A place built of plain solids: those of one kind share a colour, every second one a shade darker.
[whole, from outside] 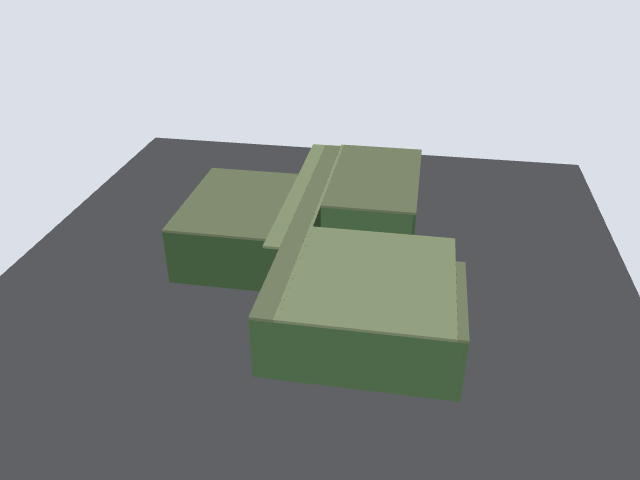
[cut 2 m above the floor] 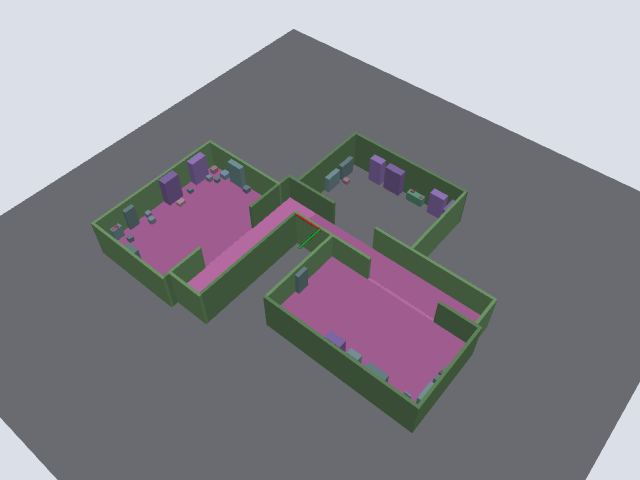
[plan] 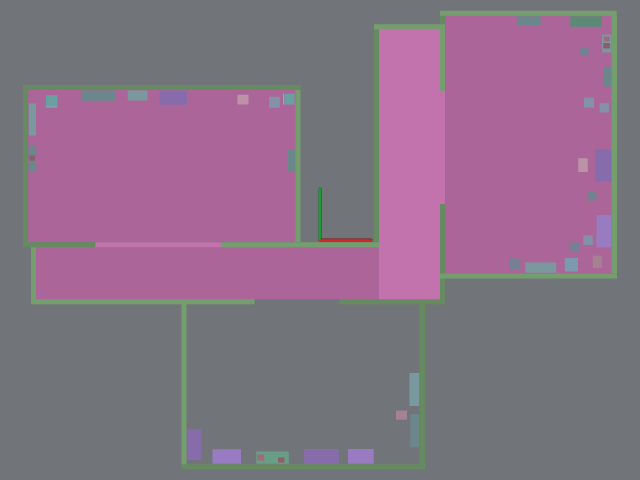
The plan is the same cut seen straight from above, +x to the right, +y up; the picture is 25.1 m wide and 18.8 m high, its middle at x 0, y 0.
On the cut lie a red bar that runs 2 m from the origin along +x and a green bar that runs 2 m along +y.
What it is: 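A storey of a split-level house; a hall and three lower rooms open beside it; the rooms' floors lie 1.01 m, 0.200 m and not at all below the hall's; a bare drop, one riser, a flush line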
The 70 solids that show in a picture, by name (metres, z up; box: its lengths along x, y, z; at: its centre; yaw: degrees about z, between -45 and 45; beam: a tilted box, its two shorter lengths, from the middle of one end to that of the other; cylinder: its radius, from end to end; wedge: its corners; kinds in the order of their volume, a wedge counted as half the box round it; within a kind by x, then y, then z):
{
 "floor_1": {"box": [4.94, 0.2, 1.06], "at": [-6.33, -0.18, 0.48]},
 "floor_2": {"box": [10.47, 5.96, 1.06], "at": [-6.2, 2.9, 0.48]},
 "floor_3": {"box": [13.44, 2.04, 1.06], "at": [-4.41, -1.3, 0.48]},
 "floor_4": {"box": [2.39, 10.57, 1.06], "at": [3.51, 2.97, 0.48]},
 "floor_5": {"box": [0.2, 4.44, 0.86], "at": [4.8, 3.63, 0.38]},
 "floor_6": {"box": [6.53, 10.09, 0.86], "at": [8.16, 3.74, 0.38]},
 "wall_1": {"box": [0.2, 5.96, 3.69], "at": [-11.53, 2.9, 1.8]},
 "wall_2": {"box": [0.2, 2.04, 3.69], "at": [-11.22, -1.3, 1.8]},
 "wall_3": {"box": [2.83, 0.2, 3.69], "at": [-10.22, -0.18, 1.8]},
 "wall_4": {"box": [8.76, 0.2, 3.69], "at": [-6.95, -2.42, 1.8]},
 "wall_5": {"box": [10.87, 0.2, 3.69], "at": [-6.2, 5.98, 1.8]},
 "wall_6": {"box": [0.2, 6.27, 3.69], "at": [-5.32, -5.65, 1.8]},
 "wall_7": {"box": [0.2, 5.96, 3.69], "at": [-0.86, 2.9, 1.8]},
 "wall_8": {"box": [6.17, 0.2, 3.69], "at": [-0.77, -0.18, 1.8]},
 "wall_9": {"box": [9.53, 0.2, 3.69], "at": [-0.66, -8.88, 1.8]},
 "wall_10": {"box": [0.2, 8.34, 3.69], "at": [2.21, 4.09, 1.8]},
 "wall_11": {"box": [4.13, 0.2, 3.69], "at": [2.83, -2.42, 1.8]},
 "wall_12": {"box": [2.79, 0.2, 3.69], "at": [3.51, 8.36, 1.8]},
 "wall_13": {"box": [0.2, 6.27, 3.69], "at": [4.01, -5.65, 1.8]},
 "wall_14": {"box": [0.2, 0.81, 3.69], "at": [4.8, -1.91, 1.8]},
 "wall_15": {"box": [0.2, 2.72, 3.69], "at": [4.8, 0.05, 1.8]},
 "wall_16": {"box": [0.2, 2.41, 3.69], "at": [4.8, 7.05, 1.8]},
 "wall_17": {"box": [0.2, 0.33, 3.69], "at": [4.8, 8.62, 1.8]},
 "wall_18": {"box": [6.93, 0.2, 3.69], "at": [8.16, -1.41, 1.8]},
 "wall_19": {"box": [6.93, 0.2, 3.69], "at": [8.16, 8.88, 1.8]},
 "wall_20": {"box": [0.2, 10.09, 3.69], "at": [11.53, 3.74, 1.8]},
 "roof_1": {"box": [10.87, 6.16, 0.16], "at": [-6.2, 3.0, 3.72]},
 "roof_2": {"box": [16.22, 1.01, 0.16], "at": [-3.21, -2.01, 3.72]},
 "roof_3": {"box": [9.53, 6.47, 0.16], "at": [-0.66, -5.75, 3.72]},
 "roof_4": {"box": [23.26, 0.2, 0.16], "at": [0.0, -0.18, 3.72]},
 "roof_5": {"box": [22.95, 1.23, 0.16], "at": [0.15, -0.9, 3.72]},
 "roof_6": {"box": [9.52, 8.54, 0.16], "at": [6.87, 4.19, 3.72]},
 "roof_7": {"box": [6.93, 0.53, 0.16], "at": [8.16, 8.72, 3.72]},
 "wardrobe_1": {"box": [1.08, 0.56, 2.04], "at": [-5.75, 5.58, 2.03]},
 "wardrobe_2": {"box": [0.57, 1.2, 2.04], "at": [-4.92, -8.01, 0.97]},
 "wardrobe_3": {"box": [1.12, 0.57, 1.99], "at": [-3.65, -8.48, 0.95]},
 "wardrobe_4": {"box": [1.36, 0.58, 2.11], "at": [0.06, -8.47, 1.01]},
 "wardrobe_5": {"box": [1.01, 0.58, 2.16], "at": [1.6, -8.47, 1.03]},
 "wardrobe_6": {"box": [0.63, 1.25, 2.12], "at": [11.1, 2.94, 1.87]},
 "wardrobe_7": {"box": [0.58, 1.28, 2.02], "at": [11.12, 0.35, 1.82]},
 "case_1": {"box": [0.3, 1.02, 1.2], "at": [-11.26, 3.19, 1.61]},
 "case_2": {"box": [0.29, 1.26, 1.49], "at": [-11.26, 4.72, 1.75]},
 "case_3": {"box": [1.31, 0.4, 1.9], "at": [-8.67, 5.65, 1.96]},
 "case_4": {"box": [0.77, 0.4, 2.09], "at": [-7.14, 5.66, 2.05]},
 "case_5": {"box": [0.29, 0.88, 1.72], "at": [-1.13, 3.12, 1.87]},
 "case_6": {"box": [0.38, 1.29, 1.36], "at": [3.7, -5.86, 0.63]},
 "case_7": {"box": [0.36, 1.3, 1.41], "at": [3.71, -7.47, 0.65]},
 "case_8": {"box": [0.93, 0.38, 2.02], "at": [8.17, 8.58, 1.82]},
 "case_9": {"box": [1.22, 0.41, 1.92], "at": [8.65, -1.08, 1.77]},
 "case_10": {"box": [0.37, 0.71, 0.96], "at": [11.23, 7.69, 1.29]},
 "case_11": {"box": [0.32, 0.78, 1.73], "at": [11.25, 6.4, 1.67]},
 "sideboard_1": {"box": [1.27, 0.48, 0.76], "at": [-1.86, -8.52, 0.33]},
 "sideboard_2": {"box": [1.25, 0.42, 0.7], "at": [10.42, 8.56, 1.16]},
 "basket_1": {"box": [0.42, 0.43, 0.28], "at": [-1.79, 5.39, 1.15]},
 "basket_2": {"box": [0.43, 0.43, 0.37], "at": [7.63, -0.93, 0.99]},
 "basket_3": {"box": [0.34, 0.34, 0.32], "at": [9.97, -0.27, 0.97]},
 "basket_4": {"box": [0.34, 0.34, 0.38], "at": [10.36, 7.38, 1.0]},
 "basket_5": {"box": [0.37, 0.37, 0.38], "at": [10.49, -0.01, 1.0]},
 "basket_6": {"box": [0.39, 0.39, 0.4], "at": [10.54, 5.37, 1.01]},
 "basket_7": {"box": [0.33, 0.33, 0.32], "at": [10.67, 1.71, 0.97]},
 "basket_8": {"box": [0.36, 0.37, 0.39], "at": [11.14, 5.17, 1.0]},
 "toybox_1": {"box": [0.43, 0.39, 0.27], "at": [-3.02, 5.5, 1.15]},
 "toybox_2": {"box": [0.44, 0.37, 0.35], "at": [3.19, -6.86, 0.13]},
 "toybox_3": {"box": [0.38, 0.54, 0.29], "at": [10.3, 2.94, 0.95]},
 "toybox_4": {"box": [0.35, 0.49, 0.38], "at": [10.86, -0.85, 1.0]},
 "chair_1": {"box": [0.45, 0.44, 0.43], "at": [-10.51, 5.45, 1.23]},
 "chair_2": {"box": [0.41, 0.42, 0.47], "at": [-1.2, 5.52, 1.24]},
 "pouf_1": {"box": [0.53, 0.53, 0.43], "at": [9.85, -0.97, 1.02]},
 "books_1": {"box": [0.28, 0.24, 0.06], "at": [-2.32, -8.52, 0.74]},
 "books_2": {"box": [0.26, 0.22, 0.07], "at": [11.23, 7.61, 1.8]}
}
